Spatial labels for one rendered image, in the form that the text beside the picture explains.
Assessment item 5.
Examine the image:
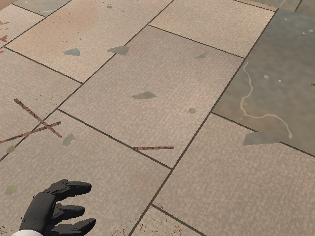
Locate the robot left hand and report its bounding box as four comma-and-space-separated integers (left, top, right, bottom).
19, 179, 96, 236

